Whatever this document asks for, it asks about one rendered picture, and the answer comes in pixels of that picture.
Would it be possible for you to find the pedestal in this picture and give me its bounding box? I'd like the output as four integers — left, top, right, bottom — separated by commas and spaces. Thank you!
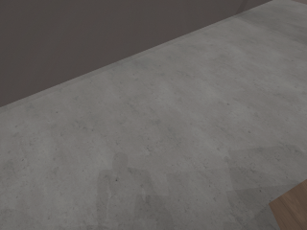
269, 179, 307, 230

